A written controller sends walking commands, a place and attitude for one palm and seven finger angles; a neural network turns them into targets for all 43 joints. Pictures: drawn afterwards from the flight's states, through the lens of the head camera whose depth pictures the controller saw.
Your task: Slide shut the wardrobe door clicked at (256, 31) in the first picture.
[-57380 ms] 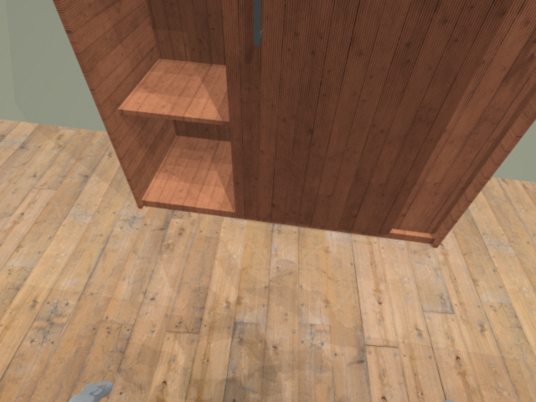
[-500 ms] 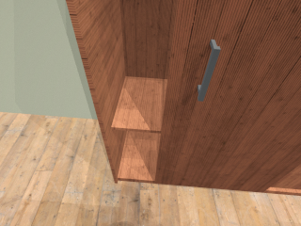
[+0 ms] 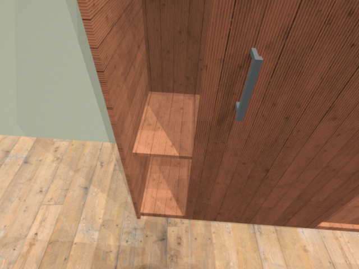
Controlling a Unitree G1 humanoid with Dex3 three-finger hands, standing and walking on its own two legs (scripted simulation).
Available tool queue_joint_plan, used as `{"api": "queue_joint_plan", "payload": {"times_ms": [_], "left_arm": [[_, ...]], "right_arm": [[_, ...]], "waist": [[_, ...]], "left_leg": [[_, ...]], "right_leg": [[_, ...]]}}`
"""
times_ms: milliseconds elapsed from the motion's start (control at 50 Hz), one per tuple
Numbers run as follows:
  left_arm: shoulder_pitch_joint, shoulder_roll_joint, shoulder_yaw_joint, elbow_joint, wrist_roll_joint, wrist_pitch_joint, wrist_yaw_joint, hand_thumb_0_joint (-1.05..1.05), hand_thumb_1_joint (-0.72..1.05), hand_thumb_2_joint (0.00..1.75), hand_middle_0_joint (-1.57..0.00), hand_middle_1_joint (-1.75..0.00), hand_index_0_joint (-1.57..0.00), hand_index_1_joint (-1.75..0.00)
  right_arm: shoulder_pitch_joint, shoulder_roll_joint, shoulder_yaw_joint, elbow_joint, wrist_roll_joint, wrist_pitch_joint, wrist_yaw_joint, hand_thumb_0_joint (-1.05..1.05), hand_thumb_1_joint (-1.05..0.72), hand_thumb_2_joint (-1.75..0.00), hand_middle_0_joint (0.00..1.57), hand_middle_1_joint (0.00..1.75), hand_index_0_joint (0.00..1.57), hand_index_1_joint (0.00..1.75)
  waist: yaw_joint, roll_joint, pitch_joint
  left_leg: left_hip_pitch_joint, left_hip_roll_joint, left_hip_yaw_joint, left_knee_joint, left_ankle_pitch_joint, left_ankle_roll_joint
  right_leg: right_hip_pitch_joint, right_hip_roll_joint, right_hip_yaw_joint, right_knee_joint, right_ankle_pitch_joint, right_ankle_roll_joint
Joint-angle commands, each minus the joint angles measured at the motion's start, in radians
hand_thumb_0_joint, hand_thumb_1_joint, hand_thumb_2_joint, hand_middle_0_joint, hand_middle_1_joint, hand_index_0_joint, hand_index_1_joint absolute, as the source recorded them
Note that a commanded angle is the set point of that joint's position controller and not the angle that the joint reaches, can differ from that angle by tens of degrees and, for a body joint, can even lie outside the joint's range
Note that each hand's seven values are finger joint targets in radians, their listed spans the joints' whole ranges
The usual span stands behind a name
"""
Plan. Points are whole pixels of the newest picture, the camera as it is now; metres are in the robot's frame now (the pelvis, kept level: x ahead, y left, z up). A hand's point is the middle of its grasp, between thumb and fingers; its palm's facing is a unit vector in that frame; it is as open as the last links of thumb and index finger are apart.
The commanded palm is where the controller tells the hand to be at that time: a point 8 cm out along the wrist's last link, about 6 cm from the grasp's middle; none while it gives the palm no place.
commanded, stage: look again from close up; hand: right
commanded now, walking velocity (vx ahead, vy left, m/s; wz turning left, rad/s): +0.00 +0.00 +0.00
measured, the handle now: (246, 87) +0.49 -0.13 +0.18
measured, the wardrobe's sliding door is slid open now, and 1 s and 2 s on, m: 0.25 0.25 0.25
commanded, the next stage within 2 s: none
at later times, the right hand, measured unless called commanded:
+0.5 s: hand out of the picture +0.03 -0.20 -0.17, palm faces +0.03 +0.97 -0.26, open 7.4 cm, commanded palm none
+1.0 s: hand out of the picture +0.05 -0.20 -0.16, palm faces +0.02 +0.96 -0.28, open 7.4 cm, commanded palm none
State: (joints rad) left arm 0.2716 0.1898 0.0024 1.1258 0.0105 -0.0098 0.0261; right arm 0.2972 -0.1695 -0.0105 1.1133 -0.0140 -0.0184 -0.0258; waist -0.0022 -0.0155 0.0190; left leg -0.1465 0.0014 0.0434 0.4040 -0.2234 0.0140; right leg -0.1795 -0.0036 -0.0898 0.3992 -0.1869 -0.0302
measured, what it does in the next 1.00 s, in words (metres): stands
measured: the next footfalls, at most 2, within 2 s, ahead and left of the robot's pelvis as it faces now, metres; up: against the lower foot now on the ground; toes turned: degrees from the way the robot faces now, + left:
none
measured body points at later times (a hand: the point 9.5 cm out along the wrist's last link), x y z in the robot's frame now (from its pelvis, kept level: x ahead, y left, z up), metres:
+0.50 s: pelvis +0.01 +0.00 +0.00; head +0.01 +0.01 +0.45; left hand +0.04 +0.26 -0.16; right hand +0.03 -0.25 -0.15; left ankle +0.00 +0.11 -0.74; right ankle +0.02 -0.10 -0.74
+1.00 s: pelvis +0.02 +0.01 +0.00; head +0.01 +0.02 +0.45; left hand +0.06 +0.28 -0.15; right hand +0.05 -0.25 -0.14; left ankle +0.00 +0.11 -0.74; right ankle +0.02 -0.10 -0.74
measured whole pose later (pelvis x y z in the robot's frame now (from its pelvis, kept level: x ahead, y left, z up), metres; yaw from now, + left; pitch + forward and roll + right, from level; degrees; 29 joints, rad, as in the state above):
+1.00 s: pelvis +0.02 +0.01 +0.00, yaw +0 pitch -2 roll +0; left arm 0.20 0.27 -0.01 1.13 0.01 -0.01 0.02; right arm 0.23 -0.25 -0.01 1.12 -0.01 -0.02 -0.01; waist 0.00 -0.02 0.01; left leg -0.09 -0.01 0.05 0.34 -0.22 0.03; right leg -0.13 -0.01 -0.08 0.34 -0.18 -0.01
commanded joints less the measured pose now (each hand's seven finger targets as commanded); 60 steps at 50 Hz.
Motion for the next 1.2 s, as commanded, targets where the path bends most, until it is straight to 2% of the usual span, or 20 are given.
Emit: {"api": "queue_joint_plan", "payload": {"times_ms": [0,160,280,500,640,700,840,860,900,940,1000,1080,1100,1180], "left_arm": [[0.030,0.125,0.024,-0.034,-0.001,-0.011,0.002,0.00,0.90,0.90,-0.20,-0.30,-0.20,-0.30],[0.012,0.150,0.025,-0.037,0.001,-0.014,0.000,0.00,0.90,0.90,-0.20,-0.30,-0.20,-0.30],[-0.004,0.167,0.023,-0.039,0.001,-0.019,0.001,0.00,0.90,0.90,-0.20,-0.30,-0.20,-0.30],[-0.034,0.186,0.021,-0.038,-0.001,-0.019,0.000,0.00,0.90,0.90,-0.20,-0.30,-0.20,-0.30],[-0.054,0.202,0.020,-0.041,0.002,-0.021,-0.001,0.00,0.90,0.90,-0.20,-0.30,-0.20,-0.30],[-0.057,0.205,0.021,-0.043,0.000,-0.020,0.000,0.00,0.90,0.90,-0.20,-0.30,-0.20,-0.30],[-0.065,0.219,0.018,-0.040,0.002,-0.020,-0.001,0.00,0.90,0.90,-0.20,-0.30,-0.20,-0.30],[-0.065,0.218,0.018,-0.039,0.002,-0.021,-0.001,0.00,0.90,0.90,-0.20,-0.30,-0.20,-0.30],[-0.069,0.222,0.017,-0.042,0.001,-0.019,0.000,0.00,0.90,0.90,-0.20,-0.30,-0.20,-0.30],[-0.068,0.225,0.018,-0.040,0.002,-0.019,-0.001,0.00,0.90,0.90,-0.20,-0.30,-0.20,-0.30],[-0.067,0.226,0.017,-0.040,0.000,-0.019,-0.001,0.00,0.90,0.90,-0.20,-0.30,-0.20,-0.30],[-0.065,0.235,0.017,-0.040,0.002,-0.021,-0.001,0.00,0.90,0.90,-0.20,-0.30,-0.20,-0.30],[-0.070,0.229,0.018,-0.040,0.001,-0.020,-0.001,0.00,0.90,0.90,-0.20,-0.30,-0.20,-0.30],[-0.068,0.233,0.016,-0.038,0.001,-0.023,0.000,0.00,0.90,0.90,-0.20,-0.30,-0.20,-0.30]], "right_arm": [[0.036,-0.134,-0.020,-0.031,-0.004,-0.015,-0.011,0.00,-0.90,-0.90,0.20,0.30,0.20,0.30],[0.009,-0.159,-0.024,-0.036,-0.004,-0.016,-0.007,0.00,-0.90,-0.90,0.20,0.30,0.20,0.30],[-0.002,-0.173,-0.026,-0.035,-0.003,-0.020,-0.006,0.00,-0.90,-0.90,0.20,0.30,0.20,0.30],[-0.030,-0.204,-0.028,-0.038,-0.003,-0.020,-0.004,0.00,-0.90,-0.90,0.20,0.30,0.20,0.30],[-0.042,-0.221,-0.029,-0.040,-0.003,-0.023,-0.002,0.00,-0.90,-0.90,0.20,0.30,0.20,0.30],[-0.045,-0.226,-0.030,-0.039,-0.003,-0.024,-0.002,0.00,-0.90,-0.90,0.20,0.30,0.20,0.30],[-0.058,-0.239,-0.029,-0.039,-0.002,-0.023,0.000,0.00,-0.90,-0.90,0.20,0.30,0.20,0.30],[-0.058,-0.241,-0.030,-0.039,-0.002,-0.024,0.001,0.00,-0.90,-0.90,0.20,0.30,0.20,0.30],[-0.061,-0.243,-0.031,-0.040,-0.002,-0.023,0.002,0.00,-0.90,-0.90,0.20,0.30,0.20,0.30],[-0.063,-0.244,-0.030,-0.038,-0.002,-0.022,0.002,0.00,-0.90,-0.90,0.20,0.30,0.20,0.30],[-0.062,-0.251,-0.031,-0.040,-0.002,-0.023,0.002,0.00,-0.90,-0.90,0.20,0.30,0.20,0.30],[-0.065,-0.253,-0.032,-0.039,0.000,-0.025,0.003,0.00,-0.90,-0.90,0.20,0.30,0.20,0.30],[-0.065,-0.256,-0.033,-0.041,-0.002,-0.025,0.002,0.00,-0.90,-0.90,0.20,0.30,0.20,0.30],[-0.062,-0.258,-0.032,-0.037,0.000,-0.027,0.002,0.00,-0.90,-0.90,0.20,0.30,0.20,0.30]], "waist": [[0.003,0.023,0.066],[0.006,0.014,0.043],[0.004,0.015,0.006],[0.001,0.023,0.020],[0.003,0.011,-0.003],[0.002,0.033,-0.007],[0.005,0.007,0.002],[0.004,0.011,-0.008],[0.003,0.032,0.019],[0.005,0.013,0.013],[0.002,0.037,0.009],[0.005,0.018,-0.013],[0.002,0.023,-0.001],[0.003,0.021,-0.030]], "left_leg": [[-0.084,0.107,-0.111,-0.103,0.013,0.026],[-0.071,0.111,-0.113,-0.104,0.016,0.027],[-0.041,0.116,-0.114,-0.096,0.100,0.028],[-0.029,0.120,-0.112,-0.111,0.113,0.026],[-0.018,0.128,-0.119,-0.116,0.151,0.028],[-0.008,0.127,-0.116,-0.117,0.180,0.027],[-0.010,0.128,-0.124,-0.130,0.159,0.027],[-0.005,0.128,-0.124,-0.131,0.159,0.027],[-0.017,0.125,-0.121,-0.139,0.142,0.027],[-0.020,0.126,-0.125,-0.144,0.119,0.026],[-0.010,0.128,-0.122,-0.145,0.137,0.026],[0.000,0.130,-0.127,-0.143,0.150,0.028],[-0.001,0.131,-0.124,-0.144,0.164,0.028],[0.023,0.135,-0.122,-0.132,0.230,0.028]], "right_leg": [[-0.009,-0.119,0.145,-0.106,-0.021,-0.006],[0.003,-0.120,0.148,-0.110,-0.009,-0.005],[0.030,-0.124,0.145,-0.096,0.080,-0.007],[0.033,-0.125,0.147,-0.104,0.097,-0.004],[0.054,-0.127,0.144,-0.103,0.119,-0.003],[0.059,-0.129,0.143,-0.100,0.135,-0.003],[0.059,-0.129,0.144,-0.111,0.117,0.000],[0.063,-0.130,0.145,-0.112,0.118,0.000],[0.053,-0.130,0.145,-0.116,0.105,0.000],[0.057,-0.130,0.145,-0.119,0.091,0.001],[0.055,-0.130,0.145,-0.115,0.102,0.000],[0.066,-0.130,0.146,-0.113,0.113,0.002],[0.060,-0.130,0.144,-0.111,0.118,0.001],[0.076,-0.134,0.143,-0.106,0.159,0.001]]}}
